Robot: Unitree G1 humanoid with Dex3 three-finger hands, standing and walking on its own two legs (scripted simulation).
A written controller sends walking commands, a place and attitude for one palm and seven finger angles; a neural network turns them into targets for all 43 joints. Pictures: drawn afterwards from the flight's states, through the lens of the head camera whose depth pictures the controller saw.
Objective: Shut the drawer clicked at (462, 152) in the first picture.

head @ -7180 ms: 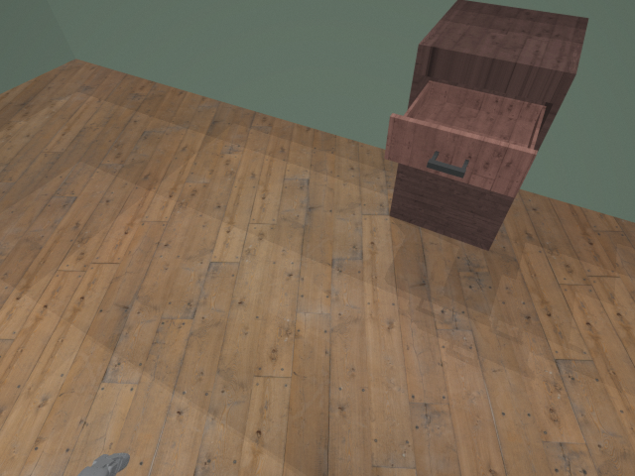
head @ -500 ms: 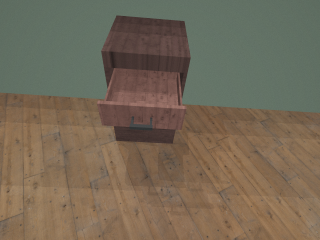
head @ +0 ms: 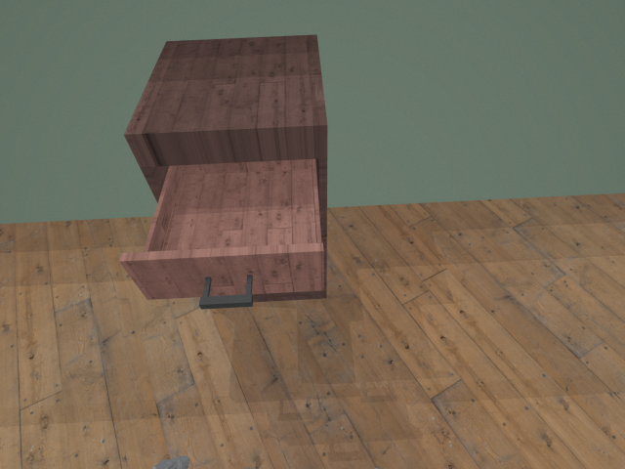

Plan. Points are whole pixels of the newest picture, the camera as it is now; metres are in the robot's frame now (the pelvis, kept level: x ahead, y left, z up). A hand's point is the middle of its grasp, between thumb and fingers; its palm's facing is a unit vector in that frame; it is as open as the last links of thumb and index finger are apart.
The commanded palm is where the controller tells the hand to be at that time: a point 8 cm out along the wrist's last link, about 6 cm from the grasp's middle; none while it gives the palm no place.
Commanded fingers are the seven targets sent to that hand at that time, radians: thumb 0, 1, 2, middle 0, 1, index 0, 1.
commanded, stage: take the last steps up to it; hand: left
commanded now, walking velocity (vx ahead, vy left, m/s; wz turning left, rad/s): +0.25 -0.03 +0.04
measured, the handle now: (227, 291) +0.46 +0.19 -0.18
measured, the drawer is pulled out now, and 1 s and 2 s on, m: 0.27 0.27 0.27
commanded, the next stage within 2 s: come to a stop and stand still in 0.26 s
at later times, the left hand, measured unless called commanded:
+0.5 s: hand out of the picture +0.08 +0.15 -0.17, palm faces +0.09 -0.99 -0.14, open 7.4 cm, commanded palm none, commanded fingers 0.00 0.90 0.90 -0.20 -0.30 -0.20 -0.30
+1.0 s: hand (212, 424) +0.21 +0.17 -0.15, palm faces +0.04 -0.97 -0.24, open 7.4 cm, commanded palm none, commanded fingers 0.00 0.90 0.90 -0.20 -0.30 -0.20 -0.30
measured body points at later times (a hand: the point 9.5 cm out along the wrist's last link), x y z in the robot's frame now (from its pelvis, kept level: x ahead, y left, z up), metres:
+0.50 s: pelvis +0.15 +0.01 +0.01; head +0.17 +0.02 +0.46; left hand +0.08 +0.20 -0.16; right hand +0.25 -0.20 -0.14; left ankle +0.17 +0.10 -0.73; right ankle +0.09 -0.09 -0.70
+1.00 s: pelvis +0.14 -0.02 +0.01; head +0.15 -0.03 +0.46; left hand +0.21 +0.22 -0.13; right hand +0.15 -0.26 -0.15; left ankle +0.13 +0.10 -0.73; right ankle +0.17 -0.13 -0.73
